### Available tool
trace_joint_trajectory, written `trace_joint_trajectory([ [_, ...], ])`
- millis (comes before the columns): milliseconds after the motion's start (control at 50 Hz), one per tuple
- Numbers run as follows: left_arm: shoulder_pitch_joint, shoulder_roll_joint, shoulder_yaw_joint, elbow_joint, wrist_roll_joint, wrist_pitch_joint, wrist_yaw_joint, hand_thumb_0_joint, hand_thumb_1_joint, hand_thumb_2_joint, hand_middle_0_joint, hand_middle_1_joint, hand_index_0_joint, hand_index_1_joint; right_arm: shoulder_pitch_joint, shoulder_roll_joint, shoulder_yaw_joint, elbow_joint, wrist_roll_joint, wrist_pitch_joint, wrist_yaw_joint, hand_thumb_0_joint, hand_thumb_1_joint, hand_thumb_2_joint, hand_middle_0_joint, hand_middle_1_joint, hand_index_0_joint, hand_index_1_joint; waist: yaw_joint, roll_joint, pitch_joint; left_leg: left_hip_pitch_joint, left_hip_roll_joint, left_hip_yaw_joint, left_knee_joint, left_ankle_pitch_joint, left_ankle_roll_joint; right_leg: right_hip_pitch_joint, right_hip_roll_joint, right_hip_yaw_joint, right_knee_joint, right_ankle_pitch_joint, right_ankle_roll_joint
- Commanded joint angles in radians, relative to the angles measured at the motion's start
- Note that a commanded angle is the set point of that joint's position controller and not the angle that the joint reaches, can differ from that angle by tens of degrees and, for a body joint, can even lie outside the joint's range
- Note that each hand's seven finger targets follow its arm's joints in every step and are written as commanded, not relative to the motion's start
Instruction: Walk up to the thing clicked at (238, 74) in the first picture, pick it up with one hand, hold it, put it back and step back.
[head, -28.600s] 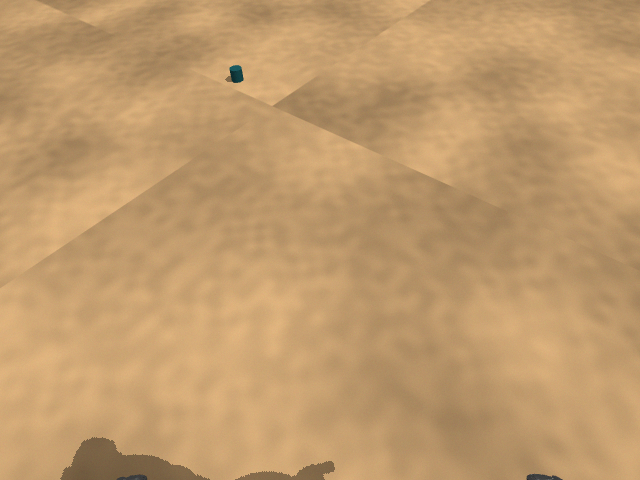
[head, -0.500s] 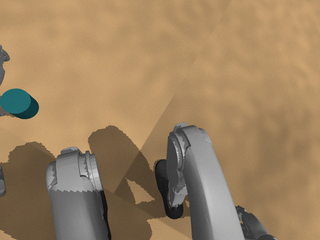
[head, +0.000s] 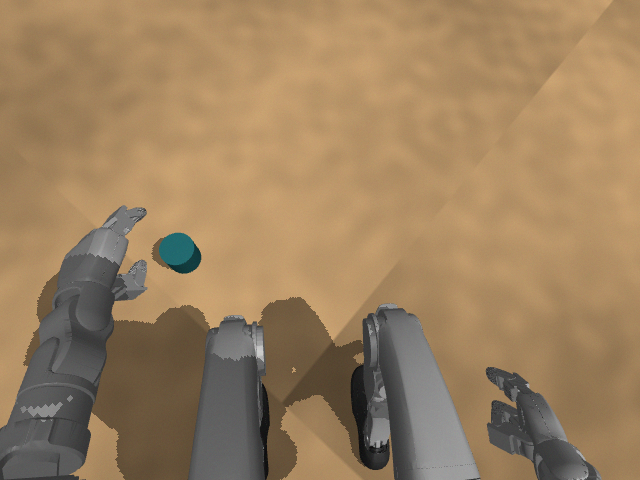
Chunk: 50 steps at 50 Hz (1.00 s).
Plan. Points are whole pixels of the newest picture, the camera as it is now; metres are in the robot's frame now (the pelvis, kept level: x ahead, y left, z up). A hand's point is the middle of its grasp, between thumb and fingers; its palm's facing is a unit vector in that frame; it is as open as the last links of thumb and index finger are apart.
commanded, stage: home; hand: left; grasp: from above
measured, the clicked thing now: (181, 253) +0.49 +0.28 -0.45
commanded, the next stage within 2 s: none
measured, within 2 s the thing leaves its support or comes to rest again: neither
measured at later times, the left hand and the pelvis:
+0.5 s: hand (76, 346) +0.26 +0.20 +0.10, palm faces +0.06 -0.95 -0.30, open 7.4 cm; pelvis +0.05 +0.00 +0.18, yaw +3 degrees
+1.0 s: hand (15, 391) +0.23 +0.19 +0.18, palm faces +0.13 -0.97 -0.19, open 7.4 cm; pelvis +0.08 +0.00 +0.23, yaw +4 degrees
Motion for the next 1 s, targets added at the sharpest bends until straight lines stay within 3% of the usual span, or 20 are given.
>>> trace_joint_trajectory([
  [0, -0.101, 0.149, 0.074, -0.293, -0.085, 0.028, 0.056, 0.0, 0.899, 0.899, -0.199, -0.297, -0.199, -0.296, 0.06, -0.14, -0.063, -0.108, 0.021, -0.047, -0.039, 0.0, -0.899, -0.9, 0.2, 0.3, 0.2, 0.3, 0.001, 0.15, -0.508, 0.519, -0.005, 0.007, -0.406, 0.054, 0.022, 0.409, 0.029, 0.008, -0.33, 0.1, -0.048],
  [100, 0.068, 0.063, 0.036, -0.372, -0.229, 0.124, 0.048, 0.0, 0.899, 0.899, -0.199, -0.297, -0.199, -0.297, -0.005, -0.137, -0.051, -0.132, 0.032, -0.085, -0.081, 0.0, -0.899, -0.9, 0.2, 0.3, 0.2, 0.3, -0.006, 0.116, -0.42, 0.648, 0.0, -0.036, -0.552, -0.037, 0.019, 0.486, 0.031, 0.006, -0.447, 0.04, -0.04],
  [120, 0.087, 0.035, 0.014, -0.405, -0.259, 0.138, 0.046, 0.0, 0.9, 0.899, -0.199, -0.298, -0.199, -0.297, -0.012, -0.132, -0.046, -0.136, 0.032, -0.093, -0.088, 0.0, -0.9, -0.9, 0.2, 0.3, 0.2, 0.3, -0.02, 0.112, -0.396, 0.661, -0.002, -0.04, -0.574, -0.044, 0.019, 0.501, 0.03, 0.007, -0.472, 0.036, -0.038],
  [140, 0.103, 0.051, 0.036, -0.439, -0.288, 0.154, 0.05, 0.0, 0.9, 0.899, -0.199, -0.298, -0.199, -0.297, -0.02, -0.127, -0.039, -0.147, 0.034, -0.101, -0.095, 0.0, -0.9, -0.9, 0.2, 0.3, 0.2, 0.3, -0.005, 0.111, -0.397, 0.697, -0.002, -0.037, -0.594, -0.053, 0.019, 0.534, 0.03, 0.014, -0.502, 0.026, -0.038],
  [160, 0.131, 0.028, 0.016, -0.463, -0.315, 0.169, 0.05, 0.0, 0.9, 0.899, -0.199, -0.298, -0.199, -0.297, -0.022, -0.117, -0.034, -0.152, 0.036, -0.109, -0.103, 0.0, -0.9, -0.9, 0.2, 0.3, 0.2, 0.3, -0.016, 0.115, -0.379, 0.714, -0.004, -0.027, -0.612, -0.038, 0.019, 0.562, 0.032, 0.017, -0.533, 0.03, -0.039],
  [220, 0.212, 0.011, 0.032, -0.504, -0.402, 0.205, 0.058, 0.0, 0.9, 0.899, -0.199, -0.298, -0.199, -0.298, -0.02, -0.099, -0.019, -0.162, 0.038, -0.131, -0.124, 0.0, -0.9, -0.9, 0.2, 0.3, 0.2, 0.3, -0.017, 0.094, -0.332, 0.774, -0.006, -0.032, -0.676, -0.012, 0.02, 0.648, 0.03, 0.024, -0.604, 0.049, -0.035],
  [340, 0.388, -0.053, 0.036, -0.566, -0.495, 0.268, 0.073, 0.0, 0.9, 0.899, -0.199, -0.298, -0.199, -0.297, 0.022, -0.072, 0.008, -0.181, 0.04, -0.161, -0.167, 0.0, -0.9, -0.9, 0.2, 0.3, 0.2, 0.3, 0.004, 0.101, -0.274, 0.96, -0.001, -0.049, -0.823, 0.144, 0.005, 0.813, 0.031, 0.016, -0.725, 0.168, -0.039],
  [420, 0.501, -0.116, 0.027, -0.633, -0.557, 0.322, 0.073, 0.0, 0.9, 0.899, -0.199, -0.298, -0.199, -0.297, 0.055, -0.051, 0.024, -0.199, 0.035, -0.176, -0.199, 0.0, -0.899, -0.9, 0.2, 0.3, 0.2, 0.3, 0.001, 0.091, -0.223, 1.035, -0.008, -0.019, -0.896, 0.249, 0.005, 0.956, 0.036, 0.016, -0.834, 0.245, -0.038],
  [500, 0.626, -0.142, 0.048, -0.714, -0.611, 0.369, 0.068, 0.0, 0.9, 0.899, -0.199, -0.298, -0.199, -0.297, 0.087, -0.042, 0.03, -0.225, 0.035, -0.194, -0.227, 0.0, -0.899, -0.9, 0.2, 0.3, 0.2, 0.3, 0.015, 0.06, -0.188, 1.119, -0.013, 0.001, -0.967, 0.324, 0.006, 1.085, 0.044, 0.005, -0.935, 0.307, -0.033],
  [560, 0.694, -0.158, 0.044, -0.786, -0.629, 0.388, 0.059, 0.0, 0.9, 0.899, -0.199, -0.297, -0.199, -0.297, 0.097, -0.033, 0.032, -0.24, 0.031, -0.21, -0.243, 0.0, -0.899, -0.9, 0.2, 0.3, 0.2, 0.3, 0.029, 0.071, -0.142, 1.168, -0.014, 0.007, -1.02, 0.358, 0.002, 1.134, 0.047, -0.003, -0.986, 0.333, -0.032],
  [600, 0.73, -0.169, 0.037, -0.812, -0.635, 0.396, 0.054, 0.0, 0.9, 0.899, -0.199, -0.297, -0.199, -0.297, 0.097, -0.03, 0.032, -0.246, 0.028, -0.222, -0.251, 0.0, -0.899, -0.9, 0.2, 0.3, 0.2, 0.3, 0.022, 0.052, -0.112, 1.182, -0.014, 0.012, -1.04, 0.362, 0.006, 1.156, 0.051, -0.009, -1.016, 0.335, -0.031],
  [700, 0.801, -0.176, 0.035, -0.831, -0.627, 0.398, 0.031, 0.0, 0.9, 0.899, -0.199, -0.297, -0.199, -0.297, 0.099, -0.031, 0.023, -0.253, 0.019, -0.248, -0.262, 0.0, -0.9, -0.9, 0.2, 0.3, 0.2, 0.3, 0.029, 0.007, -0.055, 1.201, -0.021, 0.025, -1.071, 0.356, 0.016, 1.188, 0.049, -0.011, -1.071, 0.323, -0.027],
  [820, 0.778, -0.178, 0.018, -0.833, -0.623, 0.39, 0.004, 0.0, 0.9, 0.899, -0.199, -0.298, -0.199, -0.297, 0.093, -0.045, 0.013, -0.245, 0.011, -0.274, -0.259, 0.0, -0.9, -0.9, 0.2, 0.3, 0.2, 0.3, 0.017, -0.004, -0.02, 1.221, -0.021, 0.032, -1.089, 0.367, 0.016, 1.187, 0.048, -0.019, -1.08, 0.327, -0.023],
  [860, 0.768, -0.169, 0.027, -0.819, -0.617, 0.384, 0.001, 0.0, 0.9, 0.899, -0.199, -0.298, -0.199, -0.298, 0.089, -0.049, 0.012, -0.242, 0.01, -0.28, -0.258, 0.0, -0.9, -0.9, 0.2, 0.3, 0.2, 0.3, 0.026, 0.012, -0.002, 1.226, -0.018, 0.029, -1.099, 0.35, 0.013, 1.18, 0.046, -0.022, -1.077, 0.307, -0.025],
  [980, 0.758, -0.164, 0.028, -0.841, -0.614, 0.373, -0.002, 0.0, 0.899, 0.899, -0.199, -0.298, -0.199, -0.298, 0.086, -0.052, 0.009, -0.229, 0.006, -0.294, -0.253, 0.0, -0.9, -0.9, 0.2, 0.3, 0.2, 0.3, 0.031, 0.044, -0.059, 1.267, -0.018, 0.032, -1.09, 0.42, 0.007, 1.214, 0.045, -0.018, -1.061, 0.369, -0.026],
])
